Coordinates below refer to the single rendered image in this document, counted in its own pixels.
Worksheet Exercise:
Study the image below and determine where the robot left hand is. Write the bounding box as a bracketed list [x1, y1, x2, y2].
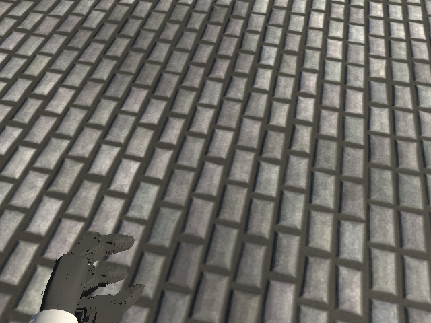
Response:
[40, 232, 145, 323]

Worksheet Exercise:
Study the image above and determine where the robot left forearm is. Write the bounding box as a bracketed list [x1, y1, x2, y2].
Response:
[29, 309, 78, 323]

